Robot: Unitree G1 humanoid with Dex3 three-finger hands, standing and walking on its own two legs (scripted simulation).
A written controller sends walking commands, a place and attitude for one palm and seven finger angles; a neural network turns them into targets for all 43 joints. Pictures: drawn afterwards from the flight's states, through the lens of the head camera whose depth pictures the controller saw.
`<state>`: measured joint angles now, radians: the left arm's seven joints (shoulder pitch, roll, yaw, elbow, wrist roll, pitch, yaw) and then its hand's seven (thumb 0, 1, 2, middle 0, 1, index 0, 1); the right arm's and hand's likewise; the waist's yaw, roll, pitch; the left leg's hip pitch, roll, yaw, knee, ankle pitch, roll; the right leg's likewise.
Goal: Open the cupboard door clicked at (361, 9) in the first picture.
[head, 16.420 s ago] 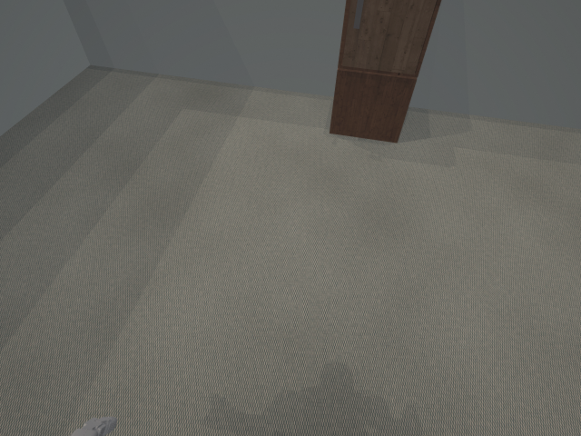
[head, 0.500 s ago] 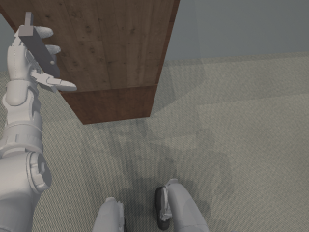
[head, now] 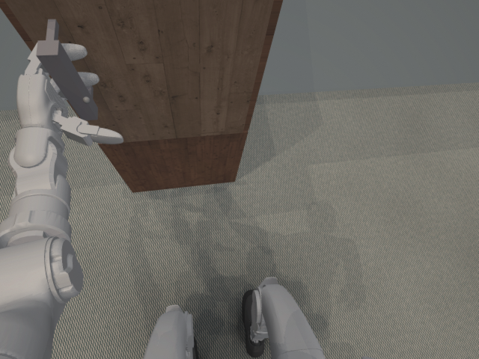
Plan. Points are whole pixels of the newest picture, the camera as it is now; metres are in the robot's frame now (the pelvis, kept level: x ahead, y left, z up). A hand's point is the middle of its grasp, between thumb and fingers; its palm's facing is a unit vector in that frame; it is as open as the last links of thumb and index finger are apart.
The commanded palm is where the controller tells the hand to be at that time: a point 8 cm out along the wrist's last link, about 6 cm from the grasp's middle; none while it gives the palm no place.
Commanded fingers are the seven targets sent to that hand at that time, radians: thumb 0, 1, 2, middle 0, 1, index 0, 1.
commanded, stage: slide the fingers in behind the handle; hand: left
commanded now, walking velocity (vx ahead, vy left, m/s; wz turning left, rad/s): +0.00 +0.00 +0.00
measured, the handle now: (72, 74) +0.57 +0.22 +0.03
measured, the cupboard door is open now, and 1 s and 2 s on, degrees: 0 0 47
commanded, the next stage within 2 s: close the thumb around the handle in 0.02 s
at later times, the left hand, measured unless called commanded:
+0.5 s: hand (87, 98) +0.52 +0.19 +0.04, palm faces +0.04 -1.00 -0.03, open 10.0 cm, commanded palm +0.49 +0.23 +0.04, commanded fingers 0.00 0.62 0.78 -0.38 -1.32 -0.38 -1.32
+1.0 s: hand (87, 97) +0.52 +0.19 +0.04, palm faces +0.05 -1.00 -0.03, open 5.9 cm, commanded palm +0.49 +0.23 +0.04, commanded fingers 0.00 0.90 0.90 -0.40 -1.35 -0.40 -1.35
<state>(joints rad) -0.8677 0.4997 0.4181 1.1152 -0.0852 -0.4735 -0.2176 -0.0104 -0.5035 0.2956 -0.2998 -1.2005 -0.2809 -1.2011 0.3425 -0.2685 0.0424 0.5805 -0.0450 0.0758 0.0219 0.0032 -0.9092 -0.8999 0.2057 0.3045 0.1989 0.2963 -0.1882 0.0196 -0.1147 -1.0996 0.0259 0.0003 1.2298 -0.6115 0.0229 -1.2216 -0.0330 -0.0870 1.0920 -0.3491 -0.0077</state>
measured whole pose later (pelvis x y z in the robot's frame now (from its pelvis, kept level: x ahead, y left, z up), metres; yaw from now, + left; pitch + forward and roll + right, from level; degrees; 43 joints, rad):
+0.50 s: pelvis +0.00 +0.00 +0.00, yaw +0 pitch +28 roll -3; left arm -0.90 0.50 0.41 1.14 -0.08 -0.47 -0.21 0.00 0.09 0.55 -0.34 -1.26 -0.34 -1.27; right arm 0.35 -0.26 0.05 0.59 -0.05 0.08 0.02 0.00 -0.91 -0.90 0.21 0.30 0.20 0.30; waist -0.19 0.03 -0.11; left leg -1.12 0.02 0.00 1.24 -0.62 0.03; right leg -1.24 -0.04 -0.09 1.10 -0.35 0.00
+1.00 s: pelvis +0.00 +0.00 +0.00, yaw +0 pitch +28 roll -3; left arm -0.89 0.50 0.42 1.13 -0.07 -0.48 -0.20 0.01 0.69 0.81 -0.38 -1.35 -0.36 -1.35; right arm 0.34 -0.26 0.05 0.59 -0.05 0.08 0.02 0.00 -0.91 -0.90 0.21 0.30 0.20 0.30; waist -0.19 0.02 -0.12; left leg -1.10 0.02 -0.01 1.23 -0.62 0.02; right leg -1.22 -0.03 -0.09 1.10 -0.36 -0.01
